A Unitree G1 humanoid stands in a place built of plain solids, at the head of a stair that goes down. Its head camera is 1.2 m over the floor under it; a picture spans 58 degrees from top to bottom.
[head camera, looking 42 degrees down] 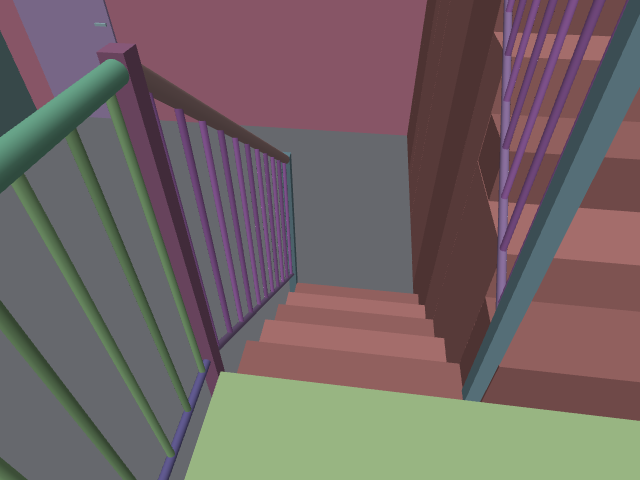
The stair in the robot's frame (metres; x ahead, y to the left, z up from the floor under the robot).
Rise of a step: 0.18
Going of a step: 0.24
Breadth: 0.79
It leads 7 degrees to the right of straight ahead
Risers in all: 6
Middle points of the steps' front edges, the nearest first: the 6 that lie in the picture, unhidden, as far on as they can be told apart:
0.68 -0.08 0.00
0.92 -0.11 -0.18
1.16 -0.14 -0.36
1.40 -0.18 -0.55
1.64 -0.21 -0.73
1.88 -0.24 -0.91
